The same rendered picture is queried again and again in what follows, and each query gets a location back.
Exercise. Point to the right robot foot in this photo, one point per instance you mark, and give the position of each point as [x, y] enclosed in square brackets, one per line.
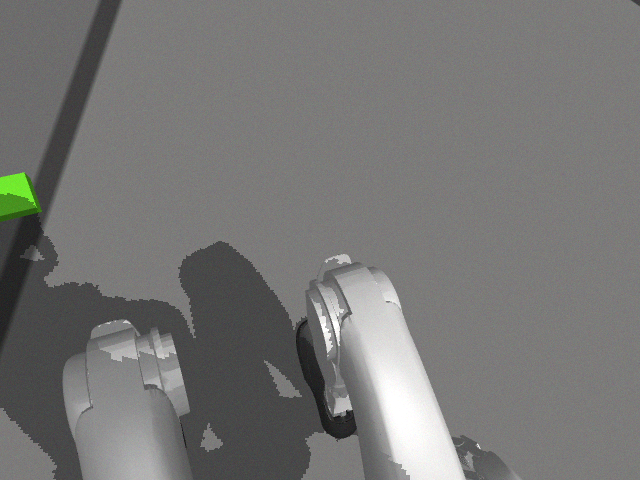
[338, 427]

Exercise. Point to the small box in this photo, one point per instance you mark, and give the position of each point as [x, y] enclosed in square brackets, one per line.
[17, 197]

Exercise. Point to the right robot hand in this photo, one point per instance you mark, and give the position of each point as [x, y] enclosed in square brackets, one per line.
[487, 465]

